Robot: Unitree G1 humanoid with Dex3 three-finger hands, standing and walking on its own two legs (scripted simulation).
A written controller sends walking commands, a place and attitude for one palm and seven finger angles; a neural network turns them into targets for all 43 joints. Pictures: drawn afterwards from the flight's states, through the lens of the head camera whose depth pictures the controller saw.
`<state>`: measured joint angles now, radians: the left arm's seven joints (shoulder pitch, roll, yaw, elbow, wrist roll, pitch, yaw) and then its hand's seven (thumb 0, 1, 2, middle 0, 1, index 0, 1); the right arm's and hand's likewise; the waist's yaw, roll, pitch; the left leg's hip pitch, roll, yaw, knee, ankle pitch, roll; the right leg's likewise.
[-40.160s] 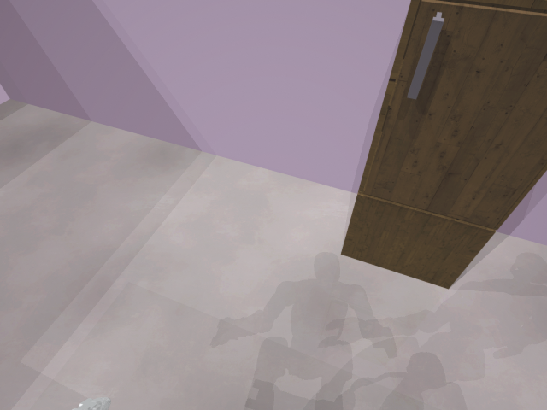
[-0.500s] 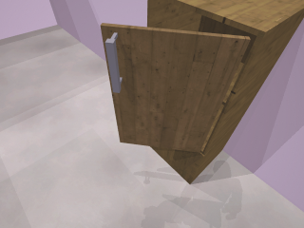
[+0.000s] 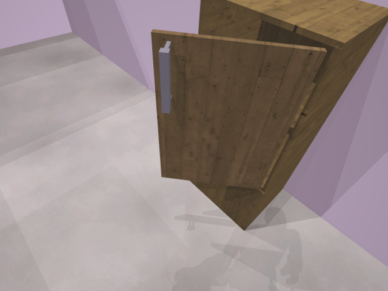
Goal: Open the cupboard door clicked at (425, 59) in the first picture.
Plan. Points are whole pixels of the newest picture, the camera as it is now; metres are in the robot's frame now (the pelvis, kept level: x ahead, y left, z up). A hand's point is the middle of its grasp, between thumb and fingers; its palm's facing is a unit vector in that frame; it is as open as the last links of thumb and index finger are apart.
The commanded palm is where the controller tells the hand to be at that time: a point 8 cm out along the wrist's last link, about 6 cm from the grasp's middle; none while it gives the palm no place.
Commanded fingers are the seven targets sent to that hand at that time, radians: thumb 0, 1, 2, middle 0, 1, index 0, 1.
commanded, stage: shuffle to correct the standing spot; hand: left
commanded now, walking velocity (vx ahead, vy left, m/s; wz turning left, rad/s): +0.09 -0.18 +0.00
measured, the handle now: (167, 79) +0.57 +0.12 +0.14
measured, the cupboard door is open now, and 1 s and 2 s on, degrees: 40 40 40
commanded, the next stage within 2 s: come to a stop and stand still in 0.22 s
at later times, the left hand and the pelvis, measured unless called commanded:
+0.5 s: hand out of the picture -0.01 +0.11 -0.19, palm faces +0.02 -1.00 -0.09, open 7.4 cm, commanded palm none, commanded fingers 0.00 0.90 0.90 -0.20 -0.30 -0.20 -0.30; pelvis +0.01 -0.03 -0.01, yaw -2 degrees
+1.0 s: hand out of the picture +0.02 +0.15 -0.18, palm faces -0.03 -0.98 -0.21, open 7.4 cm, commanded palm none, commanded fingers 0.00 0.90 0.90 -0.20 -0.30 -0.20 -0.30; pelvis +0.00 -0.03 -0.01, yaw -1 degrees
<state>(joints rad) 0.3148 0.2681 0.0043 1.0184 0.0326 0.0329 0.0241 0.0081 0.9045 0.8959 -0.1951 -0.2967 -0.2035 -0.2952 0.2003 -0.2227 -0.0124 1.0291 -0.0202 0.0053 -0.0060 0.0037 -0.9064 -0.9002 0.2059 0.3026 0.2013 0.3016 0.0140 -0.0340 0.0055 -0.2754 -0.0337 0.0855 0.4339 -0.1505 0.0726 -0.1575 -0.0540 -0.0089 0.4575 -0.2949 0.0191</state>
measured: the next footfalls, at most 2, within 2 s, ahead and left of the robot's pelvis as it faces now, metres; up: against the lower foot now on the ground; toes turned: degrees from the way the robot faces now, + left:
left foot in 0.44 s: +0.07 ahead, +0.06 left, +0.00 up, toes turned +3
